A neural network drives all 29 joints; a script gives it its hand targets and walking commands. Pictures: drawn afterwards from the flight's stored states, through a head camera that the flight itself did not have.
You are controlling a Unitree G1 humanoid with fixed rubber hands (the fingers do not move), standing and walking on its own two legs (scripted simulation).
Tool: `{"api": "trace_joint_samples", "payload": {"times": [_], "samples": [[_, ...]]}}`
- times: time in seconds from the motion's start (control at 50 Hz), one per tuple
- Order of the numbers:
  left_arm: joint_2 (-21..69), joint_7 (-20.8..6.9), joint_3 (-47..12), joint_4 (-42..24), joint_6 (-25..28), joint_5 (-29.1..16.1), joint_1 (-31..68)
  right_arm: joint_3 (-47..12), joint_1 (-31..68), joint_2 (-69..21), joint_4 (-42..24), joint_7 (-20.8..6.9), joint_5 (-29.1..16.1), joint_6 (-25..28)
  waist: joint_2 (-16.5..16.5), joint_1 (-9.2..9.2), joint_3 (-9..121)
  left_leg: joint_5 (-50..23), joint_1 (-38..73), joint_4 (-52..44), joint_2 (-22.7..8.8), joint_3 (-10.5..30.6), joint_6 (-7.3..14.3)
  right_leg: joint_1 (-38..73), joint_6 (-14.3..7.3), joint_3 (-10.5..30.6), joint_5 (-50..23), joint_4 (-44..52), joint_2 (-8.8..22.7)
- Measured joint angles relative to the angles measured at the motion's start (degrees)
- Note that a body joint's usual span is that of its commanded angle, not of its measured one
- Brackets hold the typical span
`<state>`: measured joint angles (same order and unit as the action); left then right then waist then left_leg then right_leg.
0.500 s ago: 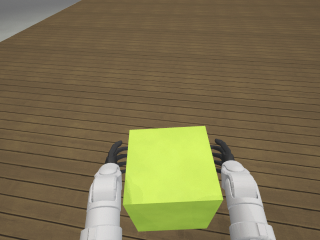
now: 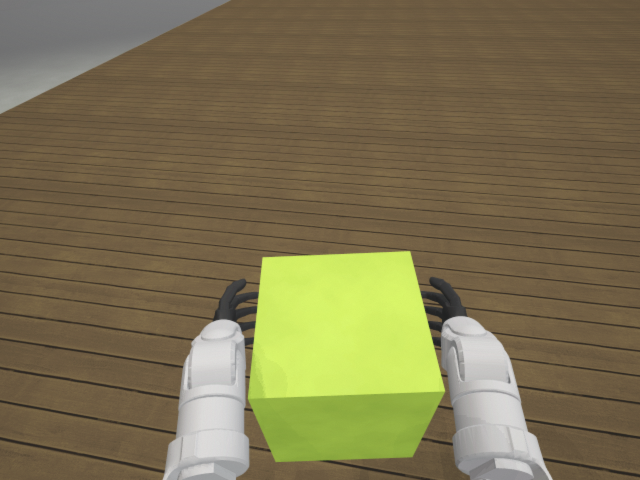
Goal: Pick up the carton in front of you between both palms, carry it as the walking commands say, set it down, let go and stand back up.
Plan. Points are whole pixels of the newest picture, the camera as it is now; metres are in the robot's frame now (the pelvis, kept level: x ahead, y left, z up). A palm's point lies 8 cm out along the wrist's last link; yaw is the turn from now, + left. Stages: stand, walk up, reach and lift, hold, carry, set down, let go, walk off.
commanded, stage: hold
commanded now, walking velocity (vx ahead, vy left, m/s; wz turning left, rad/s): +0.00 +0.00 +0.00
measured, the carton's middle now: (340, 360) +0.30 +0.00 -0.03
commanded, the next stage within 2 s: set down in 0.10 s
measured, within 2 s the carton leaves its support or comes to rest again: neither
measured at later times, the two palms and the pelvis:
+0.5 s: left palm (235, 334) +0.34 +0.16 -0.01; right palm (429, 328) +0.35 -0.14 -0.01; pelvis +0.01 +0.00 -0.01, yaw +0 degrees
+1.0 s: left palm (247, 382) +0.37 +0.17 -0.19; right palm (403, 372) +0.39 -0.13 -0.20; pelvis -0.04 +0.00 -0.13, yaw -1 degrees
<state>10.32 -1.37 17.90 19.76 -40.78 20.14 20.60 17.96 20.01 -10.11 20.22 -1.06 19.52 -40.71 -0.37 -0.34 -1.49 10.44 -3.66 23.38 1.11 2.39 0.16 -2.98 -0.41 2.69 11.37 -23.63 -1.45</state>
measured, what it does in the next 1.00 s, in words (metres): lowers itself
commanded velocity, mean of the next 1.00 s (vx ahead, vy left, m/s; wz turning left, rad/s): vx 0.00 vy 0.00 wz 0.00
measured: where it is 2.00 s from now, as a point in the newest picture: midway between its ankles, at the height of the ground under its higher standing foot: outside the picture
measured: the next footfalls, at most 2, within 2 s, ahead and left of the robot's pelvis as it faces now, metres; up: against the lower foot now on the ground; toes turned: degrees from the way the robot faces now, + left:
none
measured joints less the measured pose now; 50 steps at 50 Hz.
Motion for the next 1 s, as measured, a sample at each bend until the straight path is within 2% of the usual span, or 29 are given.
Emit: {"api": "trace_joint_samples", "payload": {"times": [0.22, 0.3, 0.4, 0.48, 0.54, 0.64, 0.72, 0.84, 1.0], "samples": [[-0.2, 1.1, -1.1, -1.2, 0.1, -1.1, -0.7, -1.4, -0.7, 0.2, -1.2, 0.6, -0.8, 0.0, 0.0, -0.13, 0.2, 0.5, 0.3, -1.5, 0.2, 0.2, 0.1, 0.4, 0.1, 0.5, 0.4, 1.6, 0.0], [0.5, 0.7, 1.8, 1.3, 1.8, 0.3, 1.5, 1.2, 1.3, -0.4, 1.5, 0.2, 0.5, 1.9, 0.0, -0.49, -0.2, 1.2, -0.8, -0.5, 0.3, 0.1, 0.2, -1.0, 0.1, 0.8, 1.1, 0.4, 0.0], [2.1, -0.4, 7.9, 5.3, 6.6, 3.6, 5.5, 7.0, 5.5, -1.9, 6.1, -0.9, 3.8, 7.1, -0.1, -1.01, -1.2, 2.7, -6.0, 3.4, 0.4, 0.1, 0.1, -6.2, 0.0, 1.0, 2.7, -3.6, -0.3], [2.5, -0.9, 10.3, 7.1, 12.7, 5.2, 7.3, 9.3, 7.9, -2.1, 8.7, -1.5, 5.8, 13.2, -0.1, -1.27, -2.3, 3.4, -13.7, 7.2, 0.4, 0.3, -0.1, -13.9, 0.1, 1.0, 3.4, -7.4, -0.6], [2.2, -0.8, 10.4, 7.8, 18.2, 4.9, 7.5, 9.1, 8.5, -1.8, 9.9, -1.1, 5.7, 18.7, -0.1, -1.20, -3.0, 3.6, -21.5, 10.3, 0.6, 0.5, -0.2, -21.7, 0.1, 0.8, 3.7, -10.6, -0.7], [1.0, 0.6, 8.9, 8.3, 26.9, 0.7, 7.7, 6.5, 9.1, -0.1, 10.7, 0.7, 1.2, 27.1, -0.2, -1.50, -3.3, 4.4, -36.6, 17.2, 0.7, 0.7, -0.6, -36.8, 0.2, 0.9, 4.5, -17.5, -1.2], [-0.2, 1.6, 7.5, 8.0, 31.2, -3.4, 9.0, 4.2, 10.5, 1.6, 10.7, 2.1, -3.1, 31.3, -0.2, -1.93, -1.0, 5.9, -49.6, 24.2, 0.9, 1.1, -0.9, -49.8, 0.5, 1.3, 5.7, -24.3, -2.0], [-1.2, 2.1, 7.8, 7.1, 31.6, -6.6, 12.4, 3.3, 14.4, 2.8, 10.2, 2.9, -5.9, 31.5, -0.3, -2.09, 4.8, 8.4, -65.4, 34.3, 1.5, 1.3, -1.3, -65.7, 0.9, 1.6, 8.2, -34.6, -2.7], [-1.7, 2.1, 11.5, 9.3, 27.2, -5.0, 18.9, 6.5, 21.3, 3.6, 13.5, 2.5, -4.3, 27.3, -0.9, -2.30, 10.3, 11.3, -78.9, 45.1, 2.4, 1.3, -1.6, -79.4, 1.2, 1.8, 11.3, -45.6, -3.3]]}}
